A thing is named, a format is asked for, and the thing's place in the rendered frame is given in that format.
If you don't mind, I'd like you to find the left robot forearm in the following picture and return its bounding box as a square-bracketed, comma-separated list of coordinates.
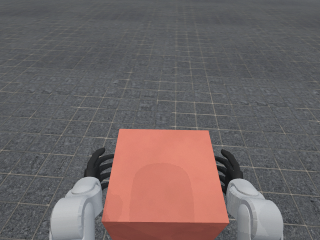
[49, 176, 103, 240]

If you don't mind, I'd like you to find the carton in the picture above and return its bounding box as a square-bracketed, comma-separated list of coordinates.
[101, 129, 230, 240]

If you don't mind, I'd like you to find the right robot forearm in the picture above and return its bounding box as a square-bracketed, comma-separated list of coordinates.
[226, 178, 284, 240]

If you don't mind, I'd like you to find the left robot hand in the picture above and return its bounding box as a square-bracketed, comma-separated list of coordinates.
[83, 147, 115, 190]

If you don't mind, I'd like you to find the right robot hand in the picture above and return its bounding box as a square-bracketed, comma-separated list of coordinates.
[214, 149, 243, 195]

